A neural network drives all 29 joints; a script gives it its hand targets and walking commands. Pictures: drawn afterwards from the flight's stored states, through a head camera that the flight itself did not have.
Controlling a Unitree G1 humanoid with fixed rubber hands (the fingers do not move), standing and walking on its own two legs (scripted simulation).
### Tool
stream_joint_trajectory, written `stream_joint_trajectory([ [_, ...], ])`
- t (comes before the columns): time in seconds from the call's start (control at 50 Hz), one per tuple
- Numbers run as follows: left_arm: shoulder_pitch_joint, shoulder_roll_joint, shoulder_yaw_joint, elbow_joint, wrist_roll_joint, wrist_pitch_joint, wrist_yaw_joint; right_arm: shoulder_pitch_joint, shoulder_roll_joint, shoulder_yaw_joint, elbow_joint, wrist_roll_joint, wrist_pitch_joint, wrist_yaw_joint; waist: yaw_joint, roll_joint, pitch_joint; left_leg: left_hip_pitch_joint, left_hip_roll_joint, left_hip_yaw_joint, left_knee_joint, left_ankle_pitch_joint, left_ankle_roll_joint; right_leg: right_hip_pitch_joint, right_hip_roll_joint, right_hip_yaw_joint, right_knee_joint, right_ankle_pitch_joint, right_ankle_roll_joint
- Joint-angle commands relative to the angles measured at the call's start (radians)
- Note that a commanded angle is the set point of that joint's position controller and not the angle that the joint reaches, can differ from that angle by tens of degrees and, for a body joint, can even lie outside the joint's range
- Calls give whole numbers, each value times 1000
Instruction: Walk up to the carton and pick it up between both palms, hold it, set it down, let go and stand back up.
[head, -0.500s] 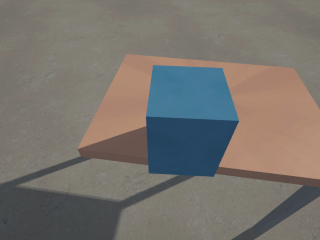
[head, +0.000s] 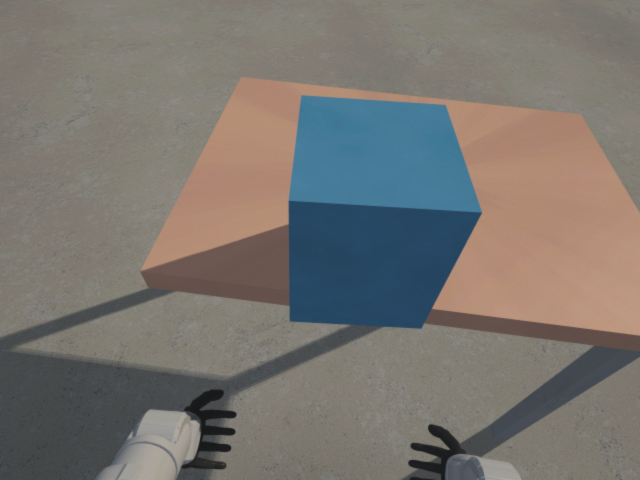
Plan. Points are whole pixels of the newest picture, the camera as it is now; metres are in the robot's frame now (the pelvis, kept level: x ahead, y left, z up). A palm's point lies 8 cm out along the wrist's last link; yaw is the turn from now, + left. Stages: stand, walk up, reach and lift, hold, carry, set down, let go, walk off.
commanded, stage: reach and lift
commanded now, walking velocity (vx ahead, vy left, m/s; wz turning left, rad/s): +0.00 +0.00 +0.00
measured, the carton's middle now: (364, 217) +0.48 -0.06 +0.07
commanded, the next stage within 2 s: none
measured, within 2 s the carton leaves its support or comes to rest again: neither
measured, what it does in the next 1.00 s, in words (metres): stands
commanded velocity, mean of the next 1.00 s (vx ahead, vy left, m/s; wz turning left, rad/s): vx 0.00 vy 0.00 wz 0.00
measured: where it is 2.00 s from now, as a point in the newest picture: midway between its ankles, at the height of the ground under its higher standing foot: outside the picture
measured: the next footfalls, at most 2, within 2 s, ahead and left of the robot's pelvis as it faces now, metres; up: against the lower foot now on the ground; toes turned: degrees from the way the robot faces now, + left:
none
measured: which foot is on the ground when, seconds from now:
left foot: down 0.00-1.00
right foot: down 0.00-1.00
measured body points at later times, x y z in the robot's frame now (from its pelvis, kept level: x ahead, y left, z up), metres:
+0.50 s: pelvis -0.03 -0.02 +0.02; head +0.01 -0.02 +0.47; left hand +0.23 +0.17 -0.06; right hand +0.15 -0.22 -0.08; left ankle -0.01 +0.12 -0.72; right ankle +0.02 -0.10 -0.72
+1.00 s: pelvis -0.03 -0.01 +0.02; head -0.03 -0.01 +0.47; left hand +0.18 +0.17 -0.05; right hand +0.12 -0.23 -0.05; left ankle -0.01 +0.12 -0.72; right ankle +0.02 -0.10 -0.72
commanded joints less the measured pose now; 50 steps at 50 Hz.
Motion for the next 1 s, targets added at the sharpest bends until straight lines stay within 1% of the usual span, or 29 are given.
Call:
stream_joint_trajectory([
  [0.0,249,87,149,-273,218,92,9,58,-215,-22,-56,-82,-120,-74,118,50,-33,354,-22,-51,-265,727,-69,268,72,140,-215,292,-27],
  [0.02,248,72,146,-337,209,86,21,65,-214,-26,-109,-106,-130,-66,108,16,-13,359,-23,-47,-267,737,-68,276,74,144,-229,306,-29],
  [0.06,234,43,117,-470,168,41,40,90,-207,-39,-259,-156,-151,-43,72,-42,-25,355,-27,-33,-274,711,-67,314,65,152,-241,351,-29],
  [0.1,205,37,84,-544,120,-30,50,120,-194,-60,-390,-203,-176,-19,33,-94,-53,314,-37,-16,-290,591,-58,359,38,161,-237,378,-16],
  [0.14,165,45,44,-557,67,-85,52,156,-154,-73,-469,-223,-183,-7,-4,-126,-78,243,-45,-1,-314,424,-38,389,-2,172,-222,370,5],
  [0.16,124,56,30,-560,40,-98,51,161,-124,-70,-494,-219,-171,-6,-14,-126,-94,200,-47,5,-326,345,-24,391,-25,176,-215,353,14],
  [0.18,81,74,20,-563,17,-100,50,162,-90,-62,-517,-207,-148,-6,-17,-117,-113,158,-46,13,-331,277,-9,391,-46,182,-207,332,23],
  [0.22,20,117,9,-584,-21,-85,55,169,-36,-37,-554,-163,-85,-3,-1,-73,-163,77,-45,28,-330,196,14,397,-78,189,-187,274,36],
  [0.26,17,152,4,-595,-47,-64,66,184,-5,-1,-600,-108,-28,6,33,-16,-225,25,-40,37,-321,173,22,413,-98,197,-167,228,40],
  [0.3,47,167,12,-584,-56,-51,76,186,-3,30,-644,-60,5,14,70,26,-264,-10,-32,39,-317,171,21,429,-108,203,-157,205,40],
  [0.36,149,157,42,-494,-30,-32,73,214,-37,38,-674,-38,18,3,100,59,-227,-26,-25,41,-339,162,10,451,-107,204,-187,176,35],
  [0.4,229,144,67,-440,6,-20,57,256,-71,33,-665,-49,8,-20,104,57,-151,13,-27,42,-363,170,4,442,-100,203,-232,165,33],
  [0.44,296,137,92,-432,46,-16,35,313,-93,36,-663,-66,-14,-47,103,29,-78,85,-31,41,-386,187,-1,419,-89,200,-278,149,32],
  [0.48,348,129,105,-482,73,-26,18,373,-110,45,-680,-83,-49,-68,96,-20,-28,172,-33,37,-404,225,-1,389,-76,195,-310,158,31],
  [0.54,393,108,100,-590,64,-70,9,438,-118,60,-767,-95,-103,-81,79,-98,2,248,-27,34,-421,244,5,368,-57,188,-327,146,32],
  [0.56,399,98,92,-624,53,-91,11,451,-122,58,-800,-103,-118,-80,72,-113,9,249,-24,33,-427,226,8,363,-53,185,-325,125,32],
  [0.6,390,81,68,-683,27,-135,22,468,-128,39,-859,-120,-144,-70,54,-117,20,224,-14,35,-442,164,14,356,-39,170,-308,75,31],
  [0.64,360,64,39,-731,-1,-184,43,468,-139,2,-908,-140,-165,-49,43,-84,27,154,2,30,-459,43,21,363,-22,149,-267,19,30],
  [0.66,346,55,22,-757,-12,-208,58,476,-145,-19,-922,-149,-174,-35,34,-52,23,105,12,24,-471,-30,25,388,-10,138,-234,10,32],
  [0.7,340,33,-6,-793,-23,-256,93,498,-160,-59,-930,-155,-196,-1,30,28,15,-35,40,5,-504,-175,35,488,13,119,-151,35,37],
  [0.72,343,27,-15,-798,-25,-279,111,506,-164,-69,-923,-154,-208,15,30,62,14,-98,51,0,-514,-217,40,540,20,116,-118,52,41],
  [0.74,344,23,-23,-795,-25,-299,126,512,-162,-75,-915,-151,-220,29,29,84,15,-145,54,0,-515,-238,43,577,22,115,-97,59,44],
  [0.76,350,23,-28,-780,-22,-315,138,519,-157,-74,-897,-145,-230,40,32,95,25,-175,55,1,-511,-246,44,591,21,116,-87,54,46],
  [0.78,354,30,-29,-766,-16,-325,148,529,-149,-72,-883,-141,-239,48,34,98,29,-176,47,11,-498,-228,46,586,16,119,-91,43,49],
  [0.82,355,44,-27,-727,-6,-327,159,526,-126,-56,-877,-133,-244,60,44,69,36,-138,24,32,-460,-172,47,529,0,129,-122,-6,52],
  [0.88,365,67,-7,-686,4,-290,160,512,-96,-22,-892,-123,-222,62,68,-13,56,-26,-13,60,-413,-64,42,422,-33,150,-196,-89,51],
  [0.94,382,75,14,-719,9,-235,151,498,-108,-9,-949,-118,-190,52,86,-63,59,87,-33,70,-396,16,32,361,-53,168,-249,-108,45],
  [0.98,392,78,23,-759,5,-211,144,499,-124,-10,-988,-118,-176,42,90,-68,55,130,-35,71,-398,45,24,359,-59,176,-267,-91,41],
])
